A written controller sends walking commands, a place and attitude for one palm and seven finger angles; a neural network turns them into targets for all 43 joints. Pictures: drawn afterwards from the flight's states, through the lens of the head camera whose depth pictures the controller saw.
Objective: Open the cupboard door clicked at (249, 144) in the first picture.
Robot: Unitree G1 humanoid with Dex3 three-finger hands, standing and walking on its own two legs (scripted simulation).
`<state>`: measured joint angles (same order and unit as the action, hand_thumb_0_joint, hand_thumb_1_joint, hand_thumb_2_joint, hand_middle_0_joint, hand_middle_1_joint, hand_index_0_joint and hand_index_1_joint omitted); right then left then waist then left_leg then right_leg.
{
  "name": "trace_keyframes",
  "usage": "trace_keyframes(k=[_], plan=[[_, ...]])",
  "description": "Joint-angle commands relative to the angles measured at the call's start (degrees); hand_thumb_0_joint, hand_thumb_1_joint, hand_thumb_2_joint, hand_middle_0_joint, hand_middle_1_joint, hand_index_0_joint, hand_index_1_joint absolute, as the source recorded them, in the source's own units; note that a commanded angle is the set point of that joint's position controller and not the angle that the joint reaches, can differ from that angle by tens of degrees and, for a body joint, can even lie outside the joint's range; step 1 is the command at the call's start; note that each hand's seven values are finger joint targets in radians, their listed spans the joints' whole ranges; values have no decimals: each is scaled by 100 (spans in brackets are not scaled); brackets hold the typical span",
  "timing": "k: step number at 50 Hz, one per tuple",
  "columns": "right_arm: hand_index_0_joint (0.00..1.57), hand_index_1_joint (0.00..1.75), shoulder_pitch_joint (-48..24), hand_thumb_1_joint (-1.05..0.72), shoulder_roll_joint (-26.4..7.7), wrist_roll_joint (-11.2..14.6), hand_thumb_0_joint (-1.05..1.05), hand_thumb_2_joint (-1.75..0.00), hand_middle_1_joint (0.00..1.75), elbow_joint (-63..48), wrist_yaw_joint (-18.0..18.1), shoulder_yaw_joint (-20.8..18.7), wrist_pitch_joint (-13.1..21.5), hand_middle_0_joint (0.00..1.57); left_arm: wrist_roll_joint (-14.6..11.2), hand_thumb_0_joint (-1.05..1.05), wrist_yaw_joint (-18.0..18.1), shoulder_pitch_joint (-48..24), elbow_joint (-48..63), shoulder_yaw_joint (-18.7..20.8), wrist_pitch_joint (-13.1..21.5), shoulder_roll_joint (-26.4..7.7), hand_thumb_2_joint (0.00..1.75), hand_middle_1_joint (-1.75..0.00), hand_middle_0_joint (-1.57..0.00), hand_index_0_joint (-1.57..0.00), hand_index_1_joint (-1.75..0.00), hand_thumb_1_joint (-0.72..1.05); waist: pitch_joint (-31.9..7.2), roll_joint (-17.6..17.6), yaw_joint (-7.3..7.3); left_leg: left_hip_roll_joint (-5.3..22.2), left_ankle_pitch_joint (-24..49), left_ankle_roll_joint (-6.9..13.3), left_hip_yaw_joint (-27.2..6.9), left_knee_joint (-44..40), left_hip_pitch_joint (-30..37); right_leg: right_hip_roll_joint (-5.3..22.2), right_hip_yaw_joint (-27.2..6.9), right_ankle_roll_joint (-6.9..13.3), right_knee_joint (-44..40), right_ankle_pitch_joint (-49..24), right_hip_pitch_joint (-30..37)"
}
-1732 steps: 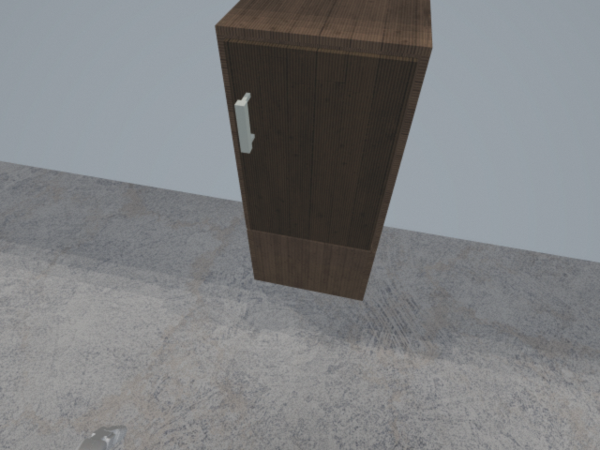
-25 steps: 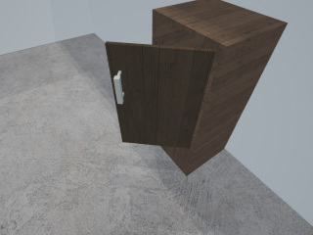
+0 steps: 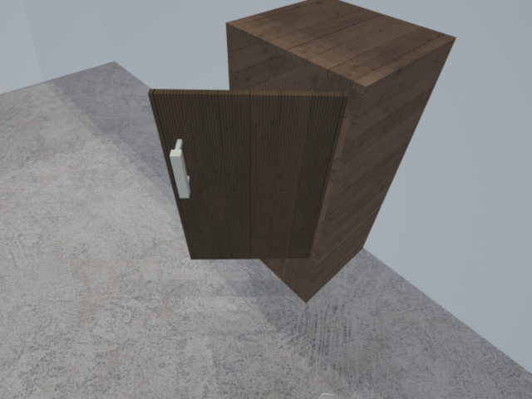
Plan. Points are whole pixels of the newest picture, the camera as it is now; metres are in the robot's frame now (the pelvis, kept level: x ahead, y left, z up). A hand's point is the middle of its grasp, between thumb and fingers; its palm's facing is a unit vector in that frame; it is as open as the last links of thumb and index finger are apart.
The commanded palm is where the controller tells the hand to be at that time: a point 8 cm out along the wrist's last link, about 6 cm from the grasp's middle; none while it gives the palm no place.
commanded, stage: shuffle to correct the standing spot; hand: left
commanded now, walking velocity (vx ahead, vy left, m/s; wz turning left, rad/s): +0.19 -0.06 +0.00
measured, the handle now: (182, 168) +0.59 +0.19 -0.02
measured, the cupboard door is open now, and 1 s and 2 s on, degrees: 49 49 49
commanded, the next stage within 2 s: come to a stop and stand still in 0.08 s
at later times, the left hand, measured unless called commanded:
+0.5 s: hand (203, 389) +0.19 +0.11 -0.17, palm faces +0.09 -0.98 -0.19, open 7.2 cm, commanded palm none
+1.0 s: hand out of the picture +0.01 +0.21 -0.19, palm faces +0.06 -0.99 -0.15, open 7.4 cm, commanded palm none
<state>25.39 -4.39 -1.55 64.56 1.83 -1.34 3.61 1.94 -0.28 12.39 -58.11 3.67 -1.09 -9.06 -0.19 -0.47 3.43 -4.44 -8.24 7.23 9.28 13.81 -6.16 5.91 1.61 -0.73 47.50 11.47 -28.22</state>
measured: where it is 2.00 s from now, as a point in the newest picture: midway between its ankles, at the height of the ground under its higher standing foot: outside the picture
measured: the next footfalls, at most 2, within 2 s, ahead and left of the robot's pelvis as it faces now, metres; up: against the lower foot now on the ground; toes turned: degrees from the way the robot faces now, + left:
right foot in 0.32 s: +0.19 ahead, -0.17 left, +0.00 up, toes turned -6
left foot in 0.72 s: +0.05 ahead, +0.07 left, +0.00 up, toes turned +5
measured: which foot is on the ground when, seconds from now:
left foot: down 0.00-0.34, up 0.36-0.70, down 0.72-1.00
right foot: up 0.00-0.30, down 0.32-0.72, up 0.74-1.00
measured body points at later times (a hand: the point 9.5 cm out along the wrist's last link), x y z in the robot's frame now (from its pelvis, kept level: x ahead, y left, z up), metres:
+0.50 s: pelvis +0.08 -0.05 -0.01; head +0.12 -0.06 +0.43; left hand +0.18 +0.16 -0.16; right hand +0.07 -0.28 -0.18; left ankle +0.04 +0.05 -0.69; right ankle +0.15 -0.16 -0.75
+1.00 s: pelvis +0.04 +0.03 +0.00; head +0.05 +0.07 +0.45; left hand +0.01 +0.27 -0.17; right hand +0.06 -0.21 -0.13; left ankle +0.04 +0.11 -0.75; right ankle +0.01 -0.13 -0.66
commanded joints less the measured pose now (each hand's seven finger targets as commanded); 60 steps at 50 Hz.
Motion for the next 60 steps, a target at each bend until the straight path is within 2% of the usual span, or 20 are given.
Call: trace_keyframes(k=[1,9,13,14,15,16,18,19,23,25,33,35,36,37,38,40,43,46,53,60], plan=[[20,30,798,-90,-789,0,0,-90,30,59,78,-142,33,20,-31,0,-11,-374,461,-7,121,-123,90,-30,-20,-20,-30,90,614,212,24,2016,-586,172,-1887,-780,661,59,-14,24,-218,19,-1035],[20,30,848,-90,-803,-57,0,-90,30,157,55,-140,-3,20,-47,0,-22,-865,609,-61,182,-5,90,-30,-20,-20,-30,90,681,554,94,2026,498,390,-1571,-359,577,-40,270,105,-846,363,-519],[20,30,692,-90,-740,-14,0,-90,30,163,82,-82,-73,20,-64,0,86,-253,390,-101,265,51,90,-30,-20,-20,-30,90,256,430,-203,1567,2264,-19,-948,816,258,-362,531,153,-2184,-335,1167],[20,30,603,-90,-710,41,0,-90,30,140,68,-67,-56,20,-72,0,142,375,176,-89,316,-87,90,-30,-20,-20,-30,90,-148,261,-483,1351,2247,-264,-765,1310,-124,-241,334,164,-2461,-1343,2221],[20,30,589,-90,-581,104,0,-90,30,61,54,-54,-54,20,-81,0,232,865,16,-30,372,-399,90,-30,-20,-20,-30,90,-526,-230,-600,1088,1090,-557,-622,1813,-1099,543,-506,391,-2169,-3151,3453],[20,30,726,-90,-463,143,0,-90,30,7,52,-61,-146,20,-121,0,275,975,-36,4,376,-707,90,-30,-20,-20,-30,90,-836,-646,-466,636,-1636,-852,-392,2311,-1466,1573,-1275,891,-2129,-5027,3851],[20,30,481,-90,-485,118,0,-90,30,-170,115,-167,-336,20,-93,0,334,739,114,50,308,-879,90,-30,-20,-20,-30,90,-223,-246,-389,547,-2763,-891,-657,3553,-1616,1945,-1101,1379,-2220,-6406,2900],[20,30,352,-90,-471,127,0,-90,30,-157,122,-173,-426,20,-82,0,362,634,76,95,329,-817,90,-30,-20,-20,-30,90,-288,-788,-405,689,-2748,-940,-753,4083,-1597,1915,-1252,1489,-2295,-6260,2627],[20,30,-174,-90,-604,59,0,-90,30,-430,17,-304,-684,20,-51,0,456,286,264,177,218,-723,90,-30,-20,-20,-30,90,-245,-363,-401,631,-2099,-1044,-1002,5061,-1937,1658,-823,1403,-2543,-4908,2049],[20,30,-363,-90,-666,33,0,-90,30,-598,-65,-346,-783,20,-44,0,459,79,420,201,191,-839,90,-30,-20,-20,-30,90,-268,-582,-336,637,-1700,-1097,-1034,5196,-1886,1529,-601,1260,-2676,-4029,1638],[20,30,-695,-90,-812,68,0,-90,30,-996,-173,-315,-568,20,74,0,289,-127,677,225,10,-1130,90,-30,-20,-20,-30,90,-317,-1340,-355,503,-1463,-923,-616,2553,-783,940,-757,833,-2894,175,1044],[20,30,-258,-90,-959,69,0,-90,30,-861,-156,-290,-468,20,-6,0,242,-152,661,150,-66,-964,90,-30,-20,-20,-30,90,-348,-711,-84,528,-894,-885,-653,1058,422,510,-502,376,-2423,1588,215],[20,30,-248,-90,-1368,5,0,-90,30,-871,-134,-358,-407,20,-73,0,204,-18,683,56,-104,-640,90,-30,-20,-20,-30,90,-138,794,-37,1294,-1936,-701,-1843,236,185,-61,-127,65,-1364,1943,-295],[20,30,-657,-90,-1803,-57,0,-90,30,-1080,-110,-401,-408,20,-110,0,191,-99,749,-4,-114,-373,90,-30,-20,-20,-30,90,433,2015,-40,2329,-3028,-350,-3217,-750,-1132,-487,79,-144,-431,1913,-381],[20,30,-1165,-90,-1828,-78,0,-90,30,-1283,-87,-361,-437,20,-79,0,157,-174,810,37,-121,-539,90,-30,-20,-20,-30,90,908,1545,-198,2645,-3382,-10,-3333,-1027,-2104,-204,-457,-64,-36,1439,-18],[20,30,-1453,-90,-1524,-93,0,-90,30,-1237,-4,-260,-371,20,2,0,82,197,472,109,-166,-647,90,-30,-20,-20,-30,90,888,929,-414,2171,-2883,-187,-2852,-915,-1801,-425,-601,-54,882,792,-128],[20,30,-1107,-90,-1416,-2,0,-90,30,-1131,79,-234,-264,20,7,0,-8,699,204,117,-88,-672,90,-30,-20,-20,-30,90,474,381,-410,1860,-1366,-337,-2068,-483,-582,-510,-577,-126,1512,185,-673],[20,30,-486,-90,-1330,12,0,-90,30,-880,169,-258,-227,20,25,0,0,715,226,129,-120,-683,90,-30,-20,-20,-30,90,133,656,-218,1983,-318,-385,-1968,-225,210,-548,-669,-207,1653,176,-903],[20,30,68,-90,-1268,-7,0,-90,30,-504,278,-229,-210,20,-17,0,23,467,241,56,-207,-470,90,-30,-20,-20,-30,90,108,885,-104,2223,1843,46,-1927,135,490,-390,-499,-244,982,726,-589],[20,30,-108,-90,-1311,-44,0,-90,30,-348,159,-267,-333,20,-110,0,60,295,171,-63,-143,-150,90,-30,-20,-20,-30,90,81,1264,-140,1975,474,91,-1896,96,-469,-450,54,-82,-935,1219,974]])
